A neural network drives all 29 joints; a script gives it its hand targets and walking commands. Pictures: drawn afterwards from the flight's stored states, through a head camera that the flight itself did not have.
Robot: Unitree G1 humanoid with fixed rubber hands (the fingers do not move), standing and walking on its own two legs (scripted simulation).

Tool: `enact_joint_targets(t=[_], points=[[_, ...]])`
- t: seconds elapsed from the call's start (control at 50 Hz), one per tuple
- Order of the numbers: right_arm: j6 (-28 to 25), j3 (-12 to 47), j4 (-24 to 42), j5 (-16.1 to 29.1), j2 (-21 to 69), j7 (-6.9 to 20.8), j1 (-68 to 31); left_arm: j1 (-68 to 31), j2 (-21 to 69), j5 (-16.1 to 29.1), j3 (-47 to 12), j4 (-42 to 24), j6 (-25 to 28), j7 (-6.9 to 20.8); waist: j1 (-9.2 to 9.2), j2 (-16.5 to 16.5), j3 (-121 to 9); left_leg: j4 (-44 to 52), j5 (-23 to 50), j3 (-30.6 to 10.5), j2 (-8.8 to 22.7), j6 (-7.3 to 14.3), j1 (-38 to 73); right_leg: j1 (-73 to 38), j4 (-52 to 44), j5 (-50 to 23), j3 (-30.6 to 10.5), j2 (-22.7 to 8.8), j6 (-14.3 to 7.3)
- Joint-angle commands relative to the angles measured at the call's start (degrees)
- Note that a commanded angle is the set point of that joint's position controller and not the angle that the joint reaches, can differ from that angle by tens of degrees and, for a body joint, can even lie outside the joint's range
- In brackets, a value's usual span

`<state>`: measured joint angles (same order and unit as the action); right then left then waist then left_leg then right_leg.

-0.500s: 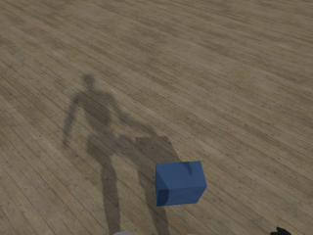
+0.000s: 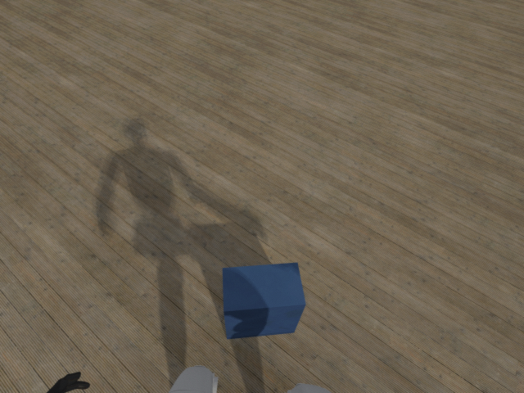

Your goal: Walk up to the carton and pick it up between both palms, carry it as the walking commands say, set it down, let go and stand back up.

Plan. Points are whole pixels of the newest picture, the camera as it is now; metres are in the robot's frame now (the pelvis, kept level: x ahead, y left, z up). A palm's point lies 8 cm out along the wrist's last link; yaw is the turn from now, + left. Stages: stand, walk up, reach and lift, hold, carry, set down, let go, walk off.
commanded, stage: walk up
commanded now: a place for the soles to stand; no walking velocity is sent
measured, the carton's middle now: (260, 302) +0.49 -0.02 -0.59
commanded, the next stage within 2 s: none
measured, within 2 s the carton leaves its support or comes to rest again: neither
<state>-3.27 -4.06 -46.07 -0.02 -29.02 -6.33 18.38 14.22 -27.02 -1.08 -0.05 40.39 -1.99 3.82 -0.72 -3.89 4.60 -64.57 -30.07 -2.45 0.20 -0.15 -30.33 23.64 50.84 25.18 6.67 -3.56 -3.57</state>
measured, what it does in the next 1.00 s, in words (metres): steps on the spot: left foot, then left foot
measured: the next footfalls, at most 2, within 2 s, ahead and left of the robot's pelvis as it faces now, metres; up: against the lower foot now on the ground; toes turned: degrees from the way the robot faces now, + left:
left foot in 0.22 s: +0.09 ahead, +0.13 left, +0.00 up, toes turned +0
left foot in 0.76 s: +0.12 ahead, +0.11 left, +0.00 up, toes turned +2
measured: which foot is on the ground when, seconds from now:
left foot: up 0.00-0.20, down 0.22-0.38, up 0.40-0.74, down 0.76-1.00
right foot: down 0.00-1.00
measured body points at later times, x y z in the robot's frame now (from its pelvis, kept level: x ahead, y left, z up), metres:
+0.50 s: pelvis +0.03 -0.07 +0.00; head +0.06 -0.07 +0.45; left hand +0.13 +0.25 -0.10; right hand +0.09 -0.44 -0.08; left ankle +0.05 +0.09 -0.66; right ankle +0.05 -0.14 -0.70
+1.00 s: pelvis +0.06 -0.06 +0.01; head +0.09 -0.06 +0.45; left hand +0.15 +0.27 -0.09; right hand +0.14 -0.42 -0.08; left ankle +0.09 +0.09 -0.69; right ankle +0.06 -0.14 -0.70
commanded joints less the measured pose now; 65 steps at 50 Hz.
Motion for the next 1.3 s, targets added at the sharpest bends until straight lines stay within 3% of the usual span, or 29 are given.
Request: enact_joint_targets(t=[0.0,0.1,0.16,0.18,0.2,0.22,0.24,0.3,0.34,0.36,0.38,0.4,0.46,0.56,0.62,0.72,0.76,0.78,0.8,0.86,0.88,0.9,0.94,1.04,1.1,1.14,1.2,1.24,1.28], points=[[-1.0,-2.4,-1.1,-0.2,-9.6,0.5,3.2,3.7,-13.7,-1.8,8.2,-3.0,0.8,-0.9,-4.39,-9.3,1.6,5.6,-1.6,8.1,0.5,0.8,-9.4,-11.3,-26.0,-6.1,-18.7,-13.0,-9.2],[-1.4,-1.9,-0.7,0.1,-9.3,1.2,5.5,1.4,-14.7,-1.3,7.8,-4.7,0.7,-0.9,-2.77,-6.4,-2.8,12.5,2.4,9.4,-0.8,2.5,-0.1,-10.3,-24.0,-12.8,-18.0,-15.3,-9.3],[-2.0,-2.6,-2.4,-0.5,-10.6,0.8,13.6,-5.6,-12.8,-1.0,6.8,-5.5,0.1,-0.8,3.65,-5.8,-2.3,24.5,8.9,9.3,-1.8,4.2,13.8,1.2,-13.6,-1.4,-7.3,-9.3,-7.0],[-2.4,-3.2,-2.5,-0.8,-12.5,0.2,15.8,-5.6,-10.5,-0.7,5.7,-5.8,0.2,-0.9,4.88,-1.4,-3.0,27.6,9.9,-1.5,1.7,6.7,18.9,6.3,-4.0,-6.8,-6.6,-7.3,-4.6],[-3.0,-4.7,-1.9,-1.7,-18.6,-0.1,16.2,-5.7,-7.5,-0.5,5.7,-7.4,0.5,-0.8,5.36,16.1,-5.2,35.9,5.6,-28.2,14.2,12.5,22.7,17.0,10.9,-3.9,-4.6,-0.8,-0.3],[-2.6,-5.9,0.3,-1.5,-22.7,-0.2,12.5,-7.1,-8.9,-0.1,6.3,-8.1,0.1,-1.2,5.69,16.1,-2.8,39.9,12.6,-42.8,22.3,20.6,19.0,20.8,15.0,12.4,-9.2,0.5,3.0],[-2.4,-5.8,0.3,-0.7,-21.7,-0.4,10.8,-8.0,-12.6,-1.4,7.4,-7.3,-0.4,-1.2,3.52,7.9,-4.0,37.4,9.3,-42.9,23.0,22.0,19.9,20.4,19.6,12.5,-12.9,-1.1,4.1],[-2.0,-3.8,1.4,-1.0,-17.8,0.2,6.8,-5.7,-12.2,-1.5,8.0,-5.1,0.8,-0.9,1.36,4.6,-1.9,33.1,13.3,-31.2,17.5,17.3,9.9,12.9,11.8,12.3,-11.7,-1.4,2.3],[-0.9,-3.5,2.9,-1.1,-17.2,1.0,0.3,1.5,-12.3,-0.4,8.6,-3.3,1.7,-0.8,-2.24,14.7,-3.8,27.7,8.1,-21.6,12.5,13.0,0.5,-1.1,-1.7,5.5,-11.6,-1.6,2.7],[-0.5,-1.8,3.3,-0.6,-13.0,1.8,-0.9,4.2,-12.6,-0.4,8.9,-0.4,2.8,-1.4,-3.69,9.8,-3.8,21.1,8.5,-12.1,7.7,9.4,-8.9,-12.9,-11.3,2.1,-7.7,0.6,2.9],[0.0,-0.2,3.3,-1.0,-6.9,1.9,-2.1,11.8,-15.5,-1.5,9.7,1.9,3.5,-2.4,-8.05,-4.9,-2.7,0.3,6.7,-3.7,-0.3,4.7,-17.5,-20.9,-25.1,8.3,-21.3,-6.3,4.0],[0.5,0.8,3.1,-0.3,-3.6,1.6,-1.5,7.1,-18.6,-1.3,9.7,0.7,3.8,-2.8,-6.53,-12.9,0.1,-5.1,-2.0,-2.0,-5.0,1.5,-20.7,-12.6,-37.2,13.5,-37.9,-20.6,2.7],[0.8,-2.2,1.3,0.7,-10.8,2.9,0.8,2.0,-15.0,-0.1,8.6,1.5,4.6,-3.4,-2.03,1.2,3.1,-6.7,7.3,-2.9,1.1,1.8,-15.1,-11.0,-34.4,12.0,-27.6,-16.9,0.6],[0.5,-0.8,1.4,0.0,-7.3,4.2,1.4,1.3,-13.0,0.0,6.6,1.8,5.2,-4.0,-2.04,-3.0,-0.4,7.2,5.1,0.4,1.0,0.9,-4.7,-14.4,-24.6,-29.4,-15.0,-16.7,-5.3],[0.4,-0.6,2.4,-0.1,-7.0,4.2,-0.6,2.8,-13.6,0.5,6.7,2.5,4.2,-3.6,-2.94,-8.6,-2.3,12.3,6.0,6.0,0.9,1.8,-1.5,-14.9,-22.7,-27.5,-10.5,-14.3,-4.2],[-0.7,-1.4,0.4,-0.7,-8.2,3.3,5.6,-3.2,-12.2,1.3,6.2,0.3,3.3,-3.3,1.6,-2.5,-8.5,25.4,14.5,8.6,-1.8,4.6,13.9,-9.1,-9.7,-29.9,-5.0,-12.0,-3.6],[-1.7,-2.6,-0.7,-1.3,-14.4,2.6,9.0,-7.0,-9.0,1.2,4.9,-0.8,3.2,-2.8,4.37,11.5,-7.0,29.1,24.4,-20.4,9.3,12.9,20.2,5.7,5.6,-15.2,-3.5,-1.7,1.4],[-1.6,-2.5,0.3,-0.8,-16.2,2.8,8.7,-8.4,-7.4,0.8,4.7,-2.2,2.7,-3.1,3.47,13.1,-6.5,34.6,25.7,-31.6,15.6,19.2,16.9,9.5,6.0,10.8,-4.6,2.1,2.3],[-1.4,-2.7,0.6,-0.5,-17.4,3.0,3.4,-8.1,-8.2,0.9,4.8,-0.7,2.3,-3.3,3.45,16.5,-4.8,37.5,19.3,-35.7,18.9,21.3,13.2,8.4,7.7,16.4,-8.4,0.5,3.1],[0.7,-0.5,3.0,-0.4,-11.4,3.3,-4.8,1.3,-11.2,-0.2,5.8,3.4,4.7,-3.3,-4.23,6.2,-2.5,22.0,25.0,-17.1,7.3,10.4,-3.3,-13.1,-21.9,3.3,-14.2,-3.2,2.4],[0.6,0.6,2.4,0.4,-5.7,3.7,-2.9,3.4,-15.2,-0.7,7.5,5.3,5.7,-3.6,-4.44,-8.4,-4.8,10.2,17.9,-5.1,-0.7,4.1,-10.5,-21.6,-29.6,1.2,-25.0,-13.5,-0.4],[1.2,0.4,2.4,0.1,-6.6,3.4,-4.9,3.1,-16.7,-0.5,7.2,4.6,5.8,-3.6,-3.72,-1.3,-3.7,8.2,0.9,-2.5,-1.9,2.3,-10.2,-17.1,-32.6,-4.9,-30.8,-22.4,-2.8],[1.1,0.0,0.8,0.2,-8.2,3.6,-2.0,-3.1,-14.5,-0.1,6.3,4.3,5.4,-3.7,-0.82,-3.2,-0.6,9.4,-0.8,0.2,2.3,1.9,-3.0,-12.1,-27.6,-16.7,-20.8,-20.1,-7.3],[0.4,-0.2,1.0,0.4,-6.2,4.0,-0.1,-2.8,-13.9,1.1,5.8,4.1,4.6,-4.0,-0.3,-6.8,-3.3,18.7,7.7,7.4,-0.2,3.7,4.0,-15.3,-15.9,-48.2,-8.2,-15.0,-3.4],[-1.6,-1.8,-0.8,-0.6,-14.0,3.2,7.8,-8.4,-10.3,2.0,4.7,1.4,3.5,-3.4,3.7,5.1,-10.0,24.6,39.9,-11.2,5.5,9.1,20.3,-2.1,1.8,-29.6,-1.9,-3.9,1.9],[-1.1,-1.8,0.9,0.1,-14.9,3.4,4.1,-10.5,-8.7,2.5,4.6,1.0,3.0,-3.7,3.41,13.2,-8.4,28.8,50.7,-26.9,15.7,20.4,20.7,4.6,6.1,7.9,-5.5,1.7,4.2],[0.5,-1.3,2.4,-0.6,-12.6,3.3,-5.7,-2.6,-9.7,0.6,4.6,5.5,3.8,-3.6,-1.92,11.2,-4.6,28.5,30.0,-20.9,11.5,13.9,6.1,-7.2,-13.1,2.1,-6.4,0.3,2.6],[1.1,0.7,2.3,-0.1,-7.3,3.8,-6.6,0.7,-15.0,-0.6,6.7,6.9,4.9,-3.6,-4.43,-4.4,-2.4,14.4,15.6,-2.7,-1.5,4.5,-8.7,-16.1,-30.5,7.2,-22.1,-14.3,-3.4],[0.9,-0.6,2.4,-0.3,-8.7,3.9,-6.4,-2.4,-15.8,0.5,6.3,6.6,4.9,-3.2,-1.8,-2.6,-3.4,10.5,-1.8,0.9,1.6,2.0,-3.3,-13.3,-29.6,-7.3,-23.2,-22.5,-10.3]])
